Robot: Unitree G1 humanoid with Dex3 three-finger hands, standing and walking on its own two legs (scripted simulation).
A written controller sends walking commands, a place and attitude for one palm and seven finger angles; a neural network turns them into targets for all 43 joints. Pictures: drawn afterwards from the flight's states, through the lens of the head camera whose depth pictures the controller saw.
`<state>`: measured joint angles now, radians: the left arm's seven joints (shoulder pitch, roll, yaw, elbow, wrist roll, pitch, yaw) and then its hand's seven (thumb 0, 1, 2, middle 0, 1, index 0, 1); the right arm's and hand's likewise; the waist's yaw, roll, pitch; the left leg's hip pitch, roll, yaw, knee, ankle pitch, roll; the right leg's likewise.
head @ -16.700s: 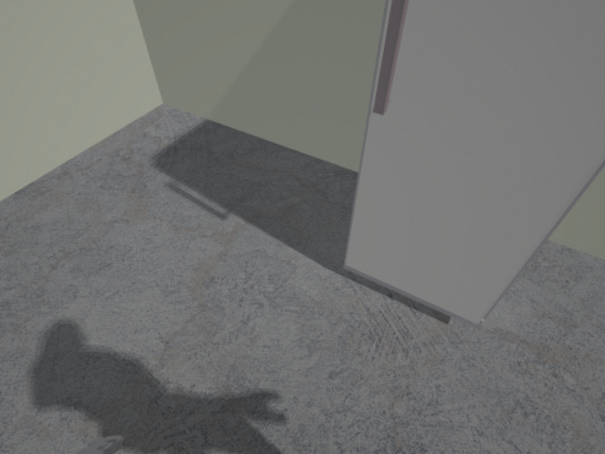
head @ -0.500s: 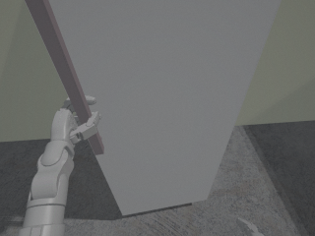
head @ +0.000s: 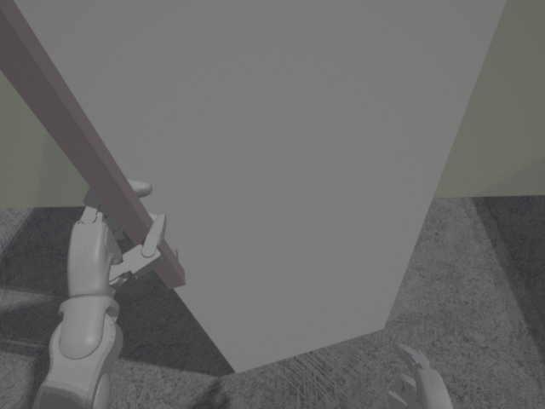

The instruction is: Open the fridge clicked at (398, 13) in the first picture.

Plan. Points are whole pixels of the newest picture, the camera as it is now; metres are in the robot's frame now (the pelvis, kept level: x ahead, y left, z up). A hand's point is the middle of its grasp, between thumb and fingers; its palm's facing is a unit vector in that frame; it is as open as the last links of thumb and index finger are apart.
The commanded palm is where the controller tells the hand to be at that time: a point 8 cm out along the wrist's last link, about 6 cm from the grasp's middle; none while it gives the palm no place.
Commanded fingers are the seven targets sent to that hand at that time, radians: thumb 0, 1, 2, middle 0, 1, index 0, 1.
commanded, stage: walk backward, drawing the door open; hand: left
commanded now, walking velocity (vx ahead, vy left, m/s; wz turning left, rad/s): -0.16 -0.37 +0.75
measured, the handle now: (104, 159) +0.32 +0.17 +0.26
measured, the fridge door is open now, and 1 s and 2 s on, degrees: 18 49 78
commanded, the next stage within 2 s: stop walking and hold the door back in 1.54 s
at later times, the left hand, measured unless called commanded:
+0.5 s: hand (200, 362) +0.15 +0.06 +0.16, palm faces +0.36 -0.92 -0.18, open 7.2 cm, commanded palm +0.10 +0.09 +0.16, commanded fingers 0.00 0.90 0.90 -0.45 -1.40 -0.45 -1.40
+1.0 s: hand out of the picture +0.09 -0.02 +0.16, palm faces +0.79 -0.58 -0.22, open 7.0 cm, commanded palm +0.03 -0.02 +0.16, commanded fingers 0.00 0.90 0.90 -0.45 -1.40 -0.45 -1.40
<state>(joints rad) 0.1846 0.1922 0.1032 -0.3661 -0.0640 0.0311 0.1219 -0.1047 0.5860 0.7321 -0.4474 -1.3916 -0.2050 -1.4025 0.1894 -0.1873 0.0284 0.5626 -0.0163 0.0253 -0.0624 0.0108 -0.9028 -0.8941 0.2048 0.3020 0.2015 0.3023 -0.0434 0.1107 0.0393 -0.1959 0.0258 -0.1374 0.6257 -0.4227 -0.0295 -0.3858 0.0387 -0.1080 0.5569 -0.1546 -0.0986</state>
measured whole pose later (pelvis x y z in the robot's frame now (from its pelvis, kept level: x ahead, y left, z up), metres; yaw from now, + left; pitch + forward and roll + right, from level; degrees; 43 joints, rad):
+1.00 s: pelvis +0.01 -0.34 +0.01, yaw +46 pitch -1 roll -5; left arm 0.11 0.25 0.09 -0.42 -0.01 -0.06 0.07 -0.05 0.61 0.82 -0.45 -1.40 -0.19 -1.32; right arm 0.18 -0.15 0.00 0.62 -0.02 -0.10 -0.05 0.01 -0.90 -0.89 0.21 0.30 0.20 0.30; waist 0.01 0.06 0.16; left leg -0.33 0.16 -0.19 0.48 -0.16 -0.08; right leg -0.39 -0.02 0.01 0.75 -0.32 0.05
